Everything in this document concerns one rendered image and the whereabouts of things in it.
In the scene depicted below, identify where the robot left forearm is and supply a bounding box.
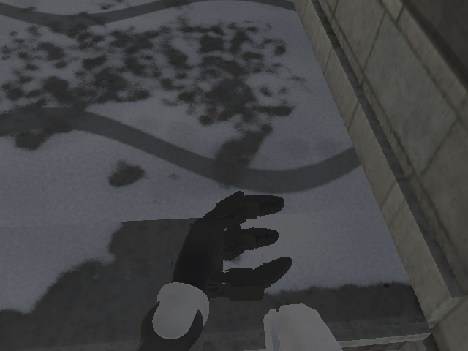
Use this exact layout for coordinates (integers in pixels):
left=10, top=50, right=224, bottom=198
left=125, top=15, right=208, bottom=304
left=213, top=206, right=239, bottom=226
left=135, top=282, right=209, bottom=351

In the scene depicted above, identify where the robot right thigh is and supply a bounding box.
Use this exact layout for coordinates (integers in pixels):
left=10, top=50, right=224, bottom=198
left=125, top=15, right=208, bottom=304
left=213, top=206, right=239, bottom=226
left=263, top=303, right=343, bottom=351

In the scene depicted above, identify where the left robot hand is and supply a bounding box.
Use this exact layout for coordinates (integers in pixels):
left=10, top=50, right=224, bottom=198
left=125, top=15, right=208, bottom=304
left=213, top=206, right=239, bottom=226
left=171, top=191, right=293, bottom=301

